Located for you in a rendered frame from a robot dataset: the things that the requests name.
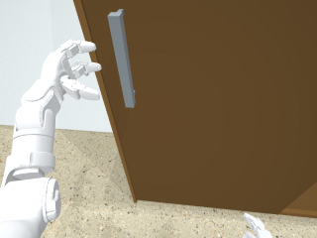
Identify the left robot upper arm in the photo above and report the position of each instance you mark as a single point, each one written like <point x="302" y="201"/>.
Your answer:
<point x="27" y="206"/>

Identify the handle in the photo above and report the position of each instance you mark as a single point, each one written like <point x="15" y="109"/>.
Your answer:
<point x="119" y="40"/>

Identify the left robot hand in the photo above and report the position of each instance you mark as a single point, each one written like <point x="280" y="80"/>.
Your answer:
<point x="56" y="68"/>

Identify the right robot hand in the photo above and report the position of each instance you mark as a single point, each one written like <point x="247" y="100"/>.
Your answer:
<point x="257" y="226"/>

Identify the left robot forearm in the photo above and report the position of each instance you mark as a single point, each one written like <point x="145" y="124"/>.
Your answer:
<point x="32" y="148"/>

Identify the wardrobe door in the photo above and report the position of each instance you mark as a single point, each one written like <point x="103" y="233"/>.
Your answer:
<point x="226" y="99"/>
<point x="307" y="200"/>

